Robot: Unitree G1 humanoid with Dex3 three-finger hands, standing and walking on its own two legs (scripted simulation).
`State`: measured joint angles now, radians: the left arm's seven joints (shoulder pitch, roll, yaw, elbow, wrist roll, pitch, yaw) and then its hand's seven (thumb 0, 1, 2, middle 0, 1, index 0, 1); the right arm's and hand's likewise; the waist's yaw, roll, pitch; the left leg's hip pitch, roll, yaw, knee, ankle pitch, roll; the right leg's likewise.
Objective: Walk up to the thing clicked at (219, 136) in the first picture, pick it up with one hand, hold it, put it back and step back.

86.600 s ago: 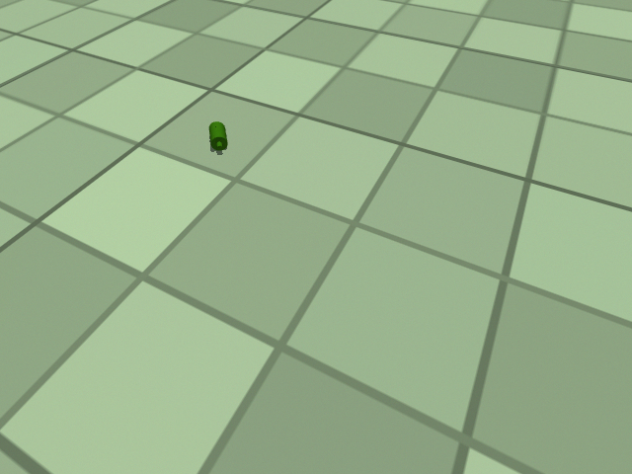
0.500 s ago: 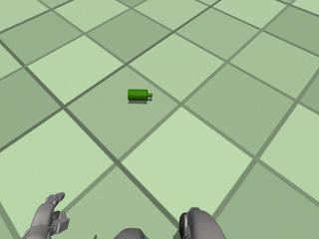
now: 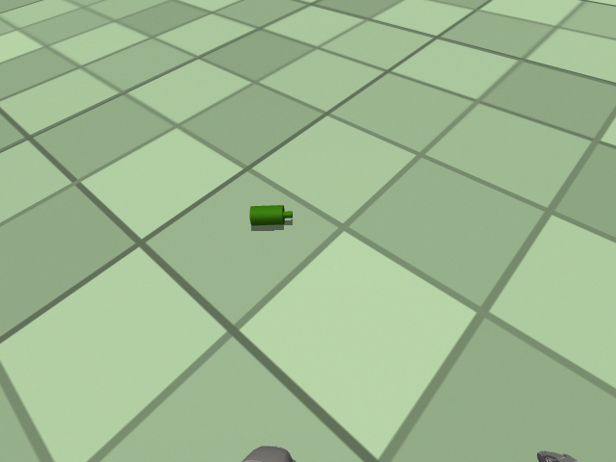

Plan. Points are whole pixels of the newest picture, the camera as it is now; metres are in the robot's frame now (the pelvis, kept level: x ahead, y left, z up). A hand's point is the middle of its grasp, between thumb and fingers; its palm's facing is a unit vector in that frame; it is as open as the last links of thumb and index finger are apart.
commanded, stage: step back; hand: left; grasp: from above
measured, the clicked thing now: (271, 215) +1.16 +0.26 -0.72
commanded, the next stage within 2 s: stand in 0.96 s
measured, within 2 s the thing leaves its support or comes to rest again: neither
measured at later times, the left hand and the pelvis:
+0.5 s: hand out of the picture +0.09 +0.27 -0.14, palm faces +0.05 -0.92 -0.39, open 7.3 cm; pelvis +0.01 +0.00 +0.00, yaw +3 degrees
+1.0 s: hand out of the picture +0.13 +0.30 -0.15, palm faces +0.07 -0.93 -0.35, open 7.3 cm; pelvis +0.05 +0.03 +0.01, yaw +4 degrees
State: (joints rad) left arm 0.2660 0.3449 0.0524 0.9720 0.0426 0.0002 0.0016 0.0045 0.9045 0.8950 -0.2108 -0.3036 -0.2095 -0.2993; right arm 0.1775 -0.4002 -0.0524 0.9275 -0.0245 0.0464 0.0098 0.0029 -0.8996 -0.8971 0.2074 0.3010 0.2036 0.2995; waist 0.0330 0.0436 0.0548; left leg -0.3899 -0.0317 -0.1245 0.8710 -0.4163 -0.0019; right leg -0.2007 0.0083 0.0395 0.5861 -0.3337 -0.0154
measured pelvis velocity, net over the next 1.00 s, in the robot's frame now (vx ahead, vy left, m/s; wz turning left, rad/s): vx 0.05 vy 0.03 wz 0.07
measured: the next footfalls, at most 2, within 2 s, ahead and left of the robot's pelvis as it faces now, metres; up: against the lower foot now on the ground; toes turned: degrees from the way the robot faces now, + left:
left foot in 0.14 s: +0.03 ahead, +0.15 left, +0.00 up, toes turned +0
left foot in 0.70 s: +0.08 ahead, +0.15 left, +0.00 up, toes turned +4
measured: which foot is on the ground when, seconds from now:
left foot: up 0.00-0.12, down 0.14-0.44, up 0.46-0.68, down 0.70-1.00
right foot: down 0.00-1.00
